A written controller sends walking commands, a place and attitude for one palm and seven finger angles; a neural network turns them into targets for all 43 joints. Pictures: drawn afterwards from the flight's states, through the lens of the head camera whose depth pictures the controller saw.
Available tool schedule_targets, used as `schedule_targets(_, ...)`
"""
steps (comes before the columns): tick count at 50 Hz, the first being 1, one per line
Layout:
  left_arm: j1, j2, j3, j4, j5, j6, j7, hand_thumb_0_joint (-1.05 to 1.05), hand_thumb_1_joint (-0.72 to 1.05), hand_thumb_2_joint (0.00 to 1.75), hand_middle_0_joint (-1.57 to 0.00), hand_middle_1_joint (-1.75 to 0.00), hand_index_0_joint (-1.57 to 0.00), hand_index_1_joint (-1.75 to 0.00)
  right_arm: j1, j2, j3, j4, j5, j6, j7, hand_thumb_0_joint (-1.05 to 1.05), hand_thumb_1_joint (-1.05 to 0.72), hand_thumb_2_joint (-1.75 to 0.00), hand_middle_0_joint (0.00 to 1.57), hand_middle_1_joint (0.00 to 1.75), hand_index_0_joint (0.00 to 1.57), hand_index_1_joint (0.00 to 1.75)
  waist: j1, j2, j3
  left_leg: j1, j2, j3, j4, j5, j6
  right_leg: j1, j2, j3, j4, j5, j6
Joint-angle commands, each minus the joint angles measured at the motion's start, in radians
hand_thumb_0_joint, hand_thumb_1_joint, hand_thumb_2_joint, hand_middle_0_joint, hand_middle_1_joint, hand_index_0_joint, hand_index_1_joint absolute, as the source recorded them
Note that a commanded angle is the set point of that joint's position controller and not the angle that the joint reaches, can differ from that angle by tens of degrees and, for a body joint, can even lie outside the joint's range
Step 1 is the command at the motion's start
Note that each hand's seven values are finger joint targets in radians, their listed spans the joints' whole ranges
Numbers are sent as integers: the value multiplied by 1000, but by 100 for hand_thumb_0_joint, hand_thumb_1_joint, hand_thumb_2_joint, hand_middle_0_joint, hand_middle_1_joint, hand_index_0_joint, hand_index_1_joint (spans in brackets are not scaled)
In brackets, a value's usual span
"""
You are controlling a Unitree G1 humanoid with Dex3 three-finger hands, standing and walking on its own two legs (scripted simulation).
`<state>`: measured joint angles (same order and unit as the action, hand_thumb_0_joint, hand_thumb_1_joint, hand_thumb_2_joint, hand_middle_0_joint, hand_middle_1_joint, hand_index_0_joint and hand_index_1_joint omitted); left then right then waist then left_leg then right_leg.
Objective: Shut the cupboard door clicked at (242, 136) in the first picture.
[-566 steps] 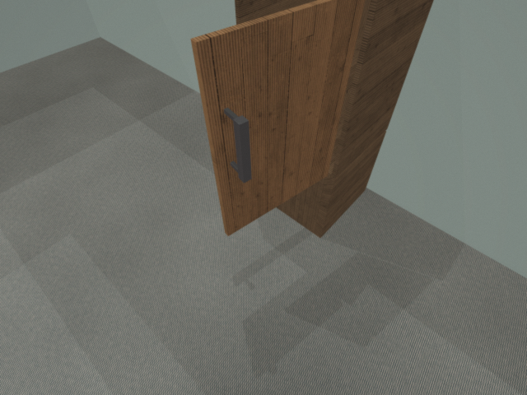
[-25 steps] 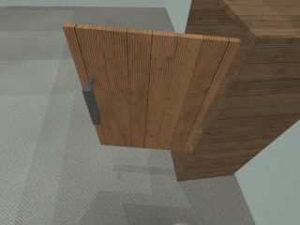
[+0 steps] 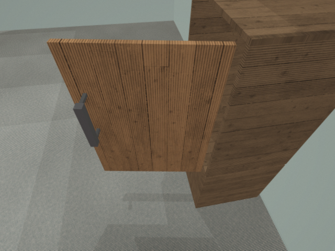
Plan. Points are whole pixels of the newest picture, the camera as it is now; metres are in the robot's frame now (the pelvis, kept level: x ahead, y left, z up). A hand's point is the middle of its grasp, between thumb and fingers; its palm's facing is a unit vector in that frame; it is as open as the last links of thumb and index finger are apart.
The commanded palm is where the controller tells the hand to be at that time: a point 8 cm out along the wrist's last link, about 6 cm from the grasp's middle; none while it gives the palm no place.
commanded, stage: come to a stop and stand still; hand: left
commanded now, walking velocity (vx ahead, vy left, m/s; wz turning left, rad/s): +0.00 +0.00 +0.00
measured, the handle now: (89, 121) +0.46 +0.25 +0.02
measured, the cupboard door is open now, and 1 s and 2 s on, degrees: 79 79 79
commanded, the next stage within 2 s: look again from close up in 1.10 s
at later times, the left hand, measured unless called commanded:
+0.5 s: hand out of the picture -0.04 +0.09 -0.16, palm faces +0.02 -0.98 -0.20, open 7.4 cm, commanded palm none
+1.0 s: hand out of the picture -0.01 +0.08 -0.16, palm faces +0.04 -0.98 -0.19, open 7.4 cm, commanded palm none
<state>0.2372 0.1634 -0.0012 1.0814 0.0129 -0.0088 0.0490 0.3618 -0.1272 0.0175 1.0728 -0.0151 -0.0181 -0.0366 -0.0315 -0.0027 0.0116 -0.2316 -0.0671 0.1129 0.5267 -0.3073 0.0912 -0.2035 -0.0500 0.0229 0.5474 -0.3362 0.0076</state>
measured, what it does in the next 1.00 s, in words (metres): shifts its weight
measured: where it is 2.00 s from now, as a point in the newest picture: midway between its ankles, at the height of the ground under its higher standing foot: outside the picture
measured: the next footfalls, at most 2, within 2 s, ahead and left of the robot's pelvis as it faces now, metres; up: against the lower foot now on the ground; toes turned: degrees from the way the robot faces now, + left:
none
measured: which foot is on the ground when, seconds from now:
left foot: down 0.00-1.00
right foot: down 0.00-1.00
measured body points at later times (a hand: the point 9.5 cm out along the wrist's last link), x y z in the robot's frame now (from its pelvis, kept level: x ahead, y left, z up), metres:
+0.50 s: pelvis -0.02 -0.07 +0.01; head -0.01 -0.09 +0.46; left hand -0.04 +0.14 -0.14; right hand -0.03 -0.28 -0.17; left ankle -0.01 +0.06 -0.73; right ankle -0.04 -0.15 -0.73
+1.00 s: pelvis +0.00 -0.08 +0.01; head +0.01 -0.09 +0.46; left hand -0.02 +0.13 -0.15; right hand -0.01 -0.29 -0.16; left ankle -0.01 +0.06 -0.73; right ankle -0.04 -0.15 -0.73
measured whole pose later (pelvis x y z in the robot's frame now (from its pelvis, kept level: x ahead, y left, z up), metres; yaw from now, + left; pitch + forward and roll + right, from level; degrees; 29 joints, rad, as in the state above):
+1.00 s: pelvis +0.00 -0.08 +0.01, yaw +1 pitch -1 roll +1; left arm 0.32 0.12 -0.01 1.12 0.01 -0.04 0.04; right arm 0.29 -0.13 0.02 1.16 -0.01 -0.01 -0.04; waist 0.00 0.01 0.03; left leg -0.15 0.04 0.06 0.42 -0.24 -0.03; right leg -0.12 0.06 -0.03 0.43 -0.29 -0.08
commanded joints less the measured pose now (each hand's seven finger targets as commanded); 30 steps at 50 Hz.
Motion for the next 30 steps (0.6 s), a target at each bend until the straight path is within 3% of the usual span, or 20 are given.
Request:
schedule_targets(1, 97, 75, -7, -5, -5, -22, 4, 0, 90, 90, -20, -30, -20, -30, 53, -110, -17, -39, 1, -19, 4, 0, -90, -90, 20, 30, 20, 30, 7, -59, -24, 85, 165, -182, -80, 417, -55, 8, -29, 44, -60, 301, -61)
schedule_targets(2, 89, 64, -10, -6, -7, -22, 4, 0, 90, 90, -20, -30, -20, -30, 48, -125, -21, -39, 2, -16, 4, 0, -90, -90, 20, 30, 20, 30, 0, -124, -16, 92, 169, -172, -88, 343, -44, -3, -34, 47, -72, 289, -55)
schedule_targets(3, 81, 57, -13, -9, -6, -20, 3, 0, 90, 90, -20, -30, -20, -30, 32, -128, -23, -39, 3, -14, 5, 0, -90, -90, 20, 30, 20, 30, 0, -127, 16, 82, 167, -167, -108, 258, -41, -25, -41, 53, -92, 249, -51)
schedule_targets(5, 78, 66, -13, -12, -3, -19, -1, 0, 90, 90, -20, -30, -20, -30, 5, -120, -17, -27, 3, -9, 11, 0, -90, -90, 20, 30, 20, 30, 2, -45, 101, 46, 154, -160, -152, 121, -45, -73, -41, 76, -121, 145, -57)
schedule_targets(8, 96, 79, -12, -13, -1, -22, -4, 0, 90, 90, -20, -30, -20, -30, -16, -117, -18, -22, 2, 0, 19, 0, -90, -90, 20, 30, 20, 30, 4, -50, 140, 39, 140, -151, -168, 8, -50, -127, -46, 105, -173, 10, -64)
schedule_targets(11, 110, 84, -11, -10, -1, -28, -7, 0, 90, 90, -20, -30, -20, -30, -14, -116, -17, -10, 3, 1, 20, 0, -90, -90, 20, 30, 20, 30, 2, -53, 113, 70, 137, -136, -156, 34, -53, -132, -50, 123, -200, -3, -68)
schedule_targets(17, 133, 81, -8, 5, -4, -37, -7, 0, 90, 90, -20, -30, -20, -30, -16, -108, -13, 16, 4, -5, 17, 0, -90, -90, 20, 30, 20, 30, 7, -50, 78, 89, 142, -123, -153, 95, -61, -87, -57, 127, -211, 115, -70)
schedule_targets(22, 153, 76, -8, 20, -5, -41, -5, 0, 90, 90, -20, -30, -20, -30, -16, -95, -12, 41, 5, -4, 14, 0, -90, -90, 20, 30, 20, 30, 15, -28, 84, 86, 143, -111, -151, 113, -70, -60, -62, 127, -223, 196, -71)
schedule_targets(30, 166, 68, -3, 22, -6, -40, -3, 0, 90, 90, -20, -30, -20, -30, 0, -77, -12, 61, 5, -1, 10, 0, -90, -90, 20, 30, 20, 30, 21, -31, 88, 65, 140, -100, -143, 113, -81, -34, -62, 126, -248, 205, -69)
